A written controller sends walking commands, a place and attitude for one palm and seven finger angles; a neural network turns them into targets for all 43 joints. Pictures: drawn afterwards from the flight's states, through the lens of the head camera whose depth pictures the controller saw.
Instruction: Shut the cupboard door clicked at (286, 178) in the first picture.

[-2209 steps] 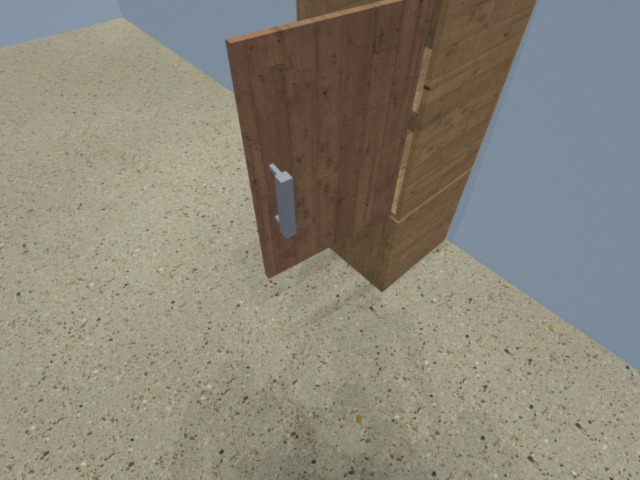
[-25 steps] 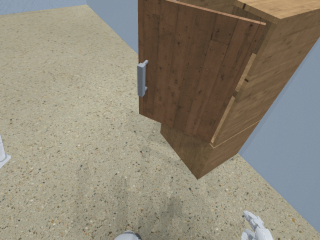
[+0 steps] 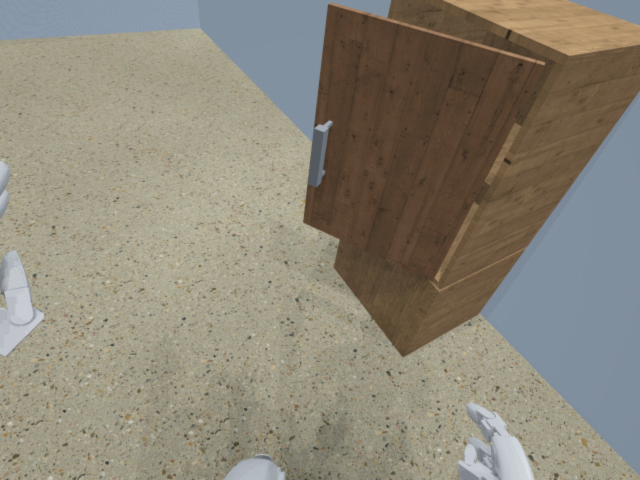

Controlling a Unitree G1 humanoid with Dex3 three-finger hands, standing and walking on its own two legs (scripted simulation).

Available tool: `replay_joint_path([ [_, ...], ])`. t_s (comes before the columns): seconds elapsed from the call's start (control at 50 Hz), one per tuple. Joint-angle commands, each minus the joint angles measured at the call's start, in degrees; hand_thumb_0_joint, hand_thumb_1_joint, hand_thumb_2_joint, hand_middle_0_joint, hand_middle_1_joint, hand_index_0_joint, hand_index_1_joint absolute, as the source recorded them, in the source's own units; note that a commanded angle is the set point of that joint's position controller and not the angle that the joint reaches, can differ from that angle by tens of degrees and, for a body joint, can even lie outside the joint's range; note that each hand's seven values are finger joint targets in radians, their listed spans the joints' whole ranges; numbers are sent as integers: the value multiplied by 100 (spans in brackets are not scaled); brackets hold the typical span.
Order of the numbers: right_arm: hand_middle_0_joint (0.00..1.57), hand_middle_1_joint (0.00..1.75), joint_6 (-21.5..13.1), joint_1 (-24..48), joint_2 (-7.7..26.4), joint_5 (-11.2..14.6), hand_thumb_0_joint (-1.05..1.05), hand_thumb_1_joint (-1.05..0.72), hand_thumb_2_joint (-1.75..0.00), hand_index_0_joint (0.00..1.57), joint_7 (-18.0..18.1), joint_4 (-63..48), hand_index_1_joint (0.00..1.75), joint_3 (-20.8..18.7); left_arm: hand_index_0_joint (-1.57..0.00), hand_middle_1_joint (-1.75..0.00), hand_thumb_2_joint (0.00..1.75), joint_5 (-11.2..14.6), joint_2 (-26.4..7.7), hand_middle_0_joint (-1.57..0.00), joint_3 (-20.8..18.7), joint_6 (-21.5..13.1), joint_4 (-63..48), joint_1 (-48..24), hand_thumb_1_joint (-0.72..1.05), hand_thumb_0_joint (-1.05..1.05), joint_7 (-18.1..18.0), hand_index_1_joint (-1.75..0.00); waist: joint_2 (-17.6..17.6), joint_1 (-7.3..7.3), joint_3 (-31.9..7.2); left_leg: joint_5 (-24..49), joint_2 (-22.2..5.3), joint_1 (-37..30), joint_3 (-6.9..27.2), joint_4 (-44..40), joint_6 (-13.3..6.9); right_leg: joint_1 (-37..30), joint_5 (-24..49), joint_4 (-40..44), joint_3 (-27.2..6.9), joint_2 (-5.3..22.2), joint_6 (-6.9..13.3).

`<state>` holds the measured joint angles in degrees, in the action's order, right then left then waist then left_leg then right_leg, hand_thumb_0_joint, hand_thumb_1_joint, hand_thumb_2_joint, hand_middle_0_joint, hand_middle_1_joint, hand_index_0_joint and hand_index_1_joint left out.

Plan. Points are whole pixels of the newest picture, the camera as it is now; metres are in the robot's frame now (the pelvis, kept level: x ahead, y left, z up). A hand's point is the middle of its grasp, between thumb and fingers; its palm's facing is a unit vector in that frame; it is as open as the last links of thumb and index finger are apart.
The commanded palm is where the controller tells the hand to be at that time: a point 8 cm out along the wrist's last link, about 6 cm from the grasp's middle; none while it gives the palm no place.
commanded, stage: stop stepping back and stand still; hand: left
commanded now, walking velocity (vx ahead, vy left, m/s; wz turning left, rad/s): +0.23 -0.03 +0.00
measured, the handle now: (321, 153) +0.85 +0.07 -0.05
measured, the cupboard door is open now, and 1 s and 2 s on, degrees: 31 31 31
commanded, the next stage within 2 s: let the arm hang, fingers relaxed in 0.70 s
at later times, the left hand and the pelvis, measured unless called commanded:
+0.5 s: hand out of the picture +0.12 +0.33 +0.20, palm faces +0.43 -0.83 -0.36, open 7.4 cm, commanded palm +0.06 +0.36 +0.19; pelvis -0.10 +0.07 +0.00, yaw -5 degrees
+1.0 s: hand out of the picture +0.07 +0.28 -0.09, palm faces +0.04 -0.96 -0.29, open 7.4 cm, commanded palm none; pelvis -0.11 +0.09 -0.01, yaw -1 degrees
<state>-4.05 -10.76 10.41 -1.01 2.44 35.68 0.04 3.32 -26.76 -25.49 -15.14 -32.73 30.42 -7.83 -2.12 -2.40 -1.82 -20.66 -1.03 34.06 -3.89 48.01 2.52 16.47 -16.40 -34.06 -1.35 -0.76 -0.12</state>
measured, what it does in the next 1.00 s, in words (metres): walks backwards: left foot, then right foot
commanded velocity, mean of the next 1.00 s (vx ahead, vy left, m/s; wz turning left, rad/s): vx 0.13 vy -0.10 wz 0.00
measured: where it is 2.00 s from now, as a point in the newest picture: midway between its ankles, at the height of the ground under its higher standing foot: outside the picture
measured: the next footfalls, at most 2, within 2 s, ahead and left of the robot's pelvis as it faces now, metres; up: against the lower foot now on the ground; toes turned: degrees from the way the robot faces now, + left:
left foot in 0.06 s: +0.12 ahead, +0.09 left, +0.00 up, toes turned +1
right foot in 0.36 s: -0.09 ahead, +0.00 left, +0.00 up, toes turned -11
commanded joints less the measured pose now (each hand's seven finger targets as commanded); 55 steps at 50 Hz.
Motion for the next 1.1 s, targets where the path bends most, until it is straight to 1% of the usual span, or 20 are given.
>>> replay_joint_path([
  [0.0,20,30,-172,153,868,94,0,-90,-90,20,258,-639,30,-198,-20,-30,90,-103,-782,-20,-195,23,-744,-1734,90,0,-182,-30,432,561,617,-23,-228,-1863,695,-1941,-75,1906,-937,415,-314,747,262],
  [0.02,20,30,-298,244,1200,76,0,-90,-90,20,340,-728,30,-283,-20,-30,90,-99,-868,-20,-378,-13,-705,-1761,90,0,-228,-30,2107,407,564,-423,-1218,-1200,1882,-3281,-470,1502,-1214,-866,12,26,-15],
  [0.04,20,30,-437,181,996,59,0,-90,-90,20,345,-751,30,-243,-20,-30,90,-106,-820,-20,-422,-57,-725,-1860,90,0,-270,-30,2490,320,288,-1305,-1825,-707,2716,-3985,-853,849,-1347,-1852,87,-258,-76],
  [0.1,20,30,-603,298,933,83,0,-90,-90,20,108,-864,30,-338,-20,-30,90,-38,-1006,-20,-710,2,-1264,-1205,90,0,-123,-30,1637,278,-619,-3019,-1658,-975,2755,-4475,-279,335,-1273,-2751,60,-515,-83],
  [0.22,20,30,-390,385,732,-34,0,-90,-90,20,-45,-971,30,-258,-20,-30,90,88,-823,-20,-447,403,-1907,231,90,0,-192,-30,2177,130,-723,-1396,-813,-1351,740,-4571,561,-1061,-1573,-554,1177,-913,192],
  [0.26,20,30,-253,277,686,-47,0,-90,-90,20,11,-908,30,-261,-20,-30,90,137,-1030,-20,-612,569,-1435,481,90,0,-207,-30,1579,145,-657,-971,-389,-921,154,-3695,693,-2066,-1383,1191,1119,-706,466],
  [0.3,20,30,-36,-55,641,89,0,-90,-90,20,44,-691,30,-264,-20,-30,90,114,-1349,-20,-897,585,-1163,320,90,0,-202,-30,-711,281,-392,-232,35,-1255,-133,128,105,-146,-926,2351,-947,1436,1166],
  [0.34,20,30,-47,242,779,-43,0,-90,-90,20,76,-675,30,-159,-20,-30,90,155,-1840,-20,-1365,293,-927,-1014,90,0,-344,-30,-584,486,129,-73,-486,-519,652,1488,-32,585,-1284,2438,-1542,2351,1668],
  [0.36,20,30,-91,101,646,45,0,-90,-90,20,67,-733,30,-171,-20,-30,90,64,-1215,-20,-850,288,-214,-976,90,0,-340,-30,-830,497,-81,-362,-460,-327,563,866,-128,95,-2042,2046,-1193,2061,1114],
  [0.46,20,30,-93,308,807,124,0,-90,-90,20,334,-685,30,-161,-20,-30,90,-44,-749,-20,-170,448,-352,-929,90,0,-356,-30,286,438,641,-137,-189,-1837,-311,-1488,-258,794,-2185,1183,-177,1027,863],
  [0.5,20,30,-198,242,1030,170,0,-90,-90,20,396,-854,30,-224,-20,-30,90,22,-853,-20,-306,357,-887,-824,90,0,-320,-30,1519,479,589,-399,-1209,-2267,1565,-2863,-719,1161,-1269,-631,513,197,294],
  [0.54,20,30,-269,301,882,77,0,-90,-90,20,333,-800,30,-152,-20,-30,90,49,-1104,-20,-596,173,-1119,-749,90,0,-216,-30,1584,500,479,-2165,-2063,-1535,3325,-4080,-1017,968,-1456,-1853,234,-78,96],
  [0.68,20,30,-185,196,813,45,0,-90,-90,20,125,-868,30,-245,-20,-30,90,-60,-905,-20,-821,262,-1215,190,90,0,-300,-30,1513,312,-145,-1657,-1014,-322,510,-2822,-411,-1495,-855,530,698,-117,265],
  [0.74,20,30,-102,76,695,82,0,-90,-90,20,131,-827,30,-245,-20,-30,90,-14,-970,-20,-853,377,-736,51,90,0,-386,-30,-715,306,-81,-439,-149,103,54,38,-171,-917,-1518,2106,-2279,1712,1151],
  [0.76,20,30,-151,68,711,90,0,-90,-90,20,132,-747,30,-259,-20,-30,90,0,-889,-20,-821,339,-559,-32,90,0,-432,-30,-683,312,18,-414,-196,107,238,505,-153,-824,-889,2091,-2247,1877,1303],
  [0.78,20,30,-328,299,1020,77,0,-90,-90,20,-390,-38,30,-324,-20,-30,90,-623,820,-20,1711,1167,3416,-495,90,0,392,-30,38,553,562,-916,-835,550,-7,886,-142,-419,2491,1023,-234,2663,1110],
  [0.82,20,30,150,-417,645,93,0,-90,-90,20,-284,-2,30,-219,-20,-30,90,-478,954,-20,1846,1591,3750,-684,90,0,673,-30,-619,506,92,-363,-314,-517,-18,-137,-140,-424,3711,130,200,1510,934],
  [0.88,20,30,396,-319,877,-5,0,-90,-90,20,-239,-103,30,-189,-20,-30,90,-418,869,-20,2143,1653,4599,-1127,90,0,760,-30,-1378,408,167,1725,-337,-1632,140,-942,-341,250,2853,98,496,1167,409],
  [0.98,20,30,511,-130,861,-113,0,-90,-90,20,-193,593,30,-115,-20,-30,90,-433,742,-20,2219,1655,6466,-1604,90,0,712,-30,19,398,300,1909,-569,-1991,488,-1660,-411,230,403,760,303,885,251],
  [1.08,20,30,468,-206,485,-109,0,-90,-90,20,-92,1359,30,-108,-20,-30,90,-435,1211,-20,2194,1504,7988,-1230,90,0,666,-30,1008,299,-14,1279,-561,-2088,362,-2183,-356,-529,444,1424,97,817,310],
])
